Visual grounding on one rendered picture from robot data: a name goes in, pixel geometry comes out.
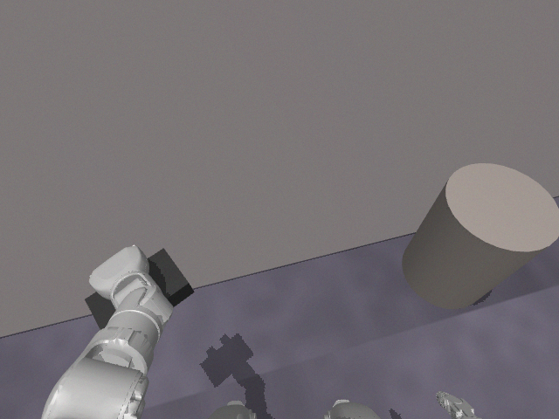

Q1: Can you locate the right robot hand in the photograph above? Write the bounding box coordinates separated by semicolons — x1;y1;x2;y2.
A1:
436;391;482;419

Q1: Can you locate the left robot hand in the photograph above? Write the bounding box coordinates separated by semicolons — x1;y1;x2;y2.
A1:
89;245;149;300

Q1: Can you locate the left robot arm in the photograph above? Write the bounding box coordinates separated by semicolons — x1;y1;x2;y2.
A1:
41;271;174;419

